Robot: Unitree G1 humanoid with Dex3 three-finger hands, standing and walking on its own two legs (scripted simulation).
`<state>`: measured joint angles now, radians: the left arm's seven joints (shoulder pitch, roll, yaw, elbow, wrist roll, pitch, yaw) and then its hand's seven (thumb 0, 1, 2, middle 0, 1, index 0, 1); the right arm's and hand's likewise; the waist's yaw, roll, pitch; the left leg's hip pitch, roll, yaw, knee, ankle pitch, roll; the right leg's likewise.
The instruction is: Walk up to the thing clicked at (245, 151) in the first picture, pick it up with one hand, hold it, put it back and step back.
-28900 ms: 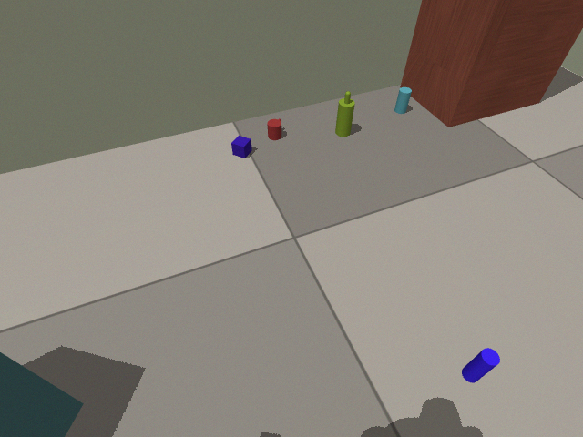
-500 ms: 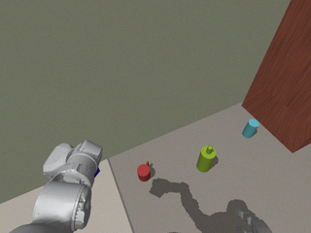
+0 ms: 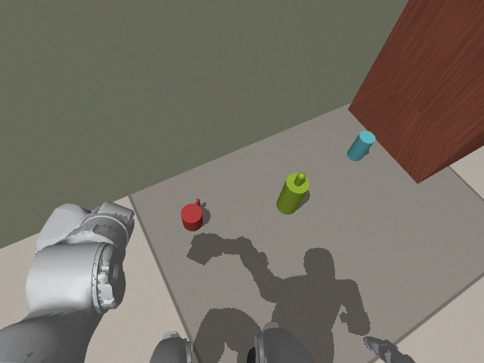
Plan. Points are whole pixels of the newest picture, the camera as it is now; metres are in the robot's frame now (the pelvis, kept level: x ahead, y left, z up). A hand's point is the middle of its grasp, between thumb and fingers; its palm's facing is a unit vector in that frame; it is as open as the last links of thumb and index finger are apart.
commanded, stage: crouch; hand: left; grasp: from above
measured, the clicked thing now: (91, 241) +0.36 +0.27 -0.13
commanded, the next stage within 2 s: lower in 1.68 s
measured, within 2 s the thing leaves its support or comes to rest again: neither
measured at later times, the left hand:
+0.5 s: hand (126, 249) +0.41 +0.26 -0.34, palm faces +0.01 -0.48 -0.88, open 10.1 cm
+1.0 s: hand (142, 252) +0.44 +0.25 -0.47, palm faces -0.05 -0.45 -0.89, open 10.1 cm
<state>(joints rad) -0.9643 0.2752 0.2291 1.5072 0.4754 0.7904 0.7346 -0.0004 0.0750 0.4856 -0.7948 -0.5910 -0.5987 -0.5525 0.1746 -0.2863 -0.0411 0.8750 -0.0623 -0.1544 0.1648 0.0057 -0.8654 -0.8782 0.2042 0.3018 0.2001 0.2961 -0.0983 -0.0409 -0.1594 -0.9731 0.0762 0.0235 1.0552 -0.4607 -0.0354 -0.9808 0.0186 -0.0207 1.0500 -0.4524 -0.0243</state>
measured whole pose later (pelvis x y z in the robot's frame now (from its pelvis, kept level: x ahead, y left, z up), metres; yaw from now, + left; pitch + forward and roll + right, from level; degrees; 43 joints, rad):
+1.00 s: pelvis -0.07 +0.01 -0.33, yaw -4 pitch +40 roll -4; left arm -1.36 0.67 0.44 1.64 0.57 0.62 0.75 0.02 0.07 0.39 -1.00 -0.40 -0.69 -0.41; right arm 0.15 -0.34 0.01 0.83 -0.10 -0.14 0.30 0.00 -0.92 -0.90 0.20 0.30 0.20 0.30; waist -0.30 0.04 -0.07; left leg -2.27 0.08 -0.09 2.28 -0.71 -0.02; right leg -2.26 0.01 -0.08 2.23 -0.66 -0.02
